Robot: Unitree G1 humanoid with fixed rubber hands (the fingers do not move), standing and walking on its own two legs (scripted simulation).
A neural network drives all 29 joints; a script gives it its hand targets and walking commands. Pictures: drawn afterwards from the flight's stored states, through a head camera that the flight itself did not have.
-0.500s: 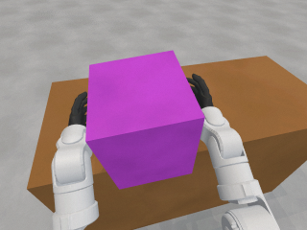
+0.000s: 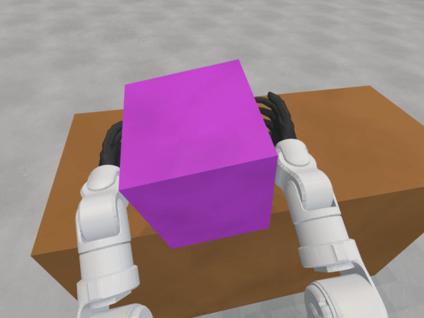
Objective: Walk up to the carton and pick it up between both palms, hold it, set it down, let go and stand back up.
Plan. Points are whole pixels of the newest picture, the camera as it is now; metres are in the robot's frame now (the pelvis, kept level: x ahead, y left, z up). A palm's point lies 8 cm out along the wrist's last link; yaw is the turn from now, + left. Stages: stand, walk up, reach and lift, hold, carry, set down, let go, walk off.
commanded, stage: hold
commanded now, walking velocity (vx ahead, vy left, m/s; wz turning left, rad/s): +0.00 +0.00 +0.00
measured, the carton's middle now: (202, 161) +0.37 +0.02 +0.14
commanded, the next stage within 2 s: none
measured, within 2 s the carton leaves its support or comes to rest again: neither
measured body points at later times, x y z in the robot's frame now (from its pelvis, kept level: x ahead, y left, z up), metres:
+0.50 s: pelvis -0.01 +0.02 +0.00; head -0.02 +0.02 +0.45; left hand +0.34 +0.16 +0.17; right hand +0.35 -0.14 +0.18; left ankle +0.03 +0.14 -0.76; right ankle -0.03 -0.11 -0.76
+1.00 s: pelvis +0.00 +0.02 +0.00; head -0.02 +0.02 +0.45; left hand +0.35 +0.18 +0.14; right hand +0.36 -0.12 +0.15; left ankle +0.03 +0.14 -0.76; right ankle -0.03 -0.11 -0.76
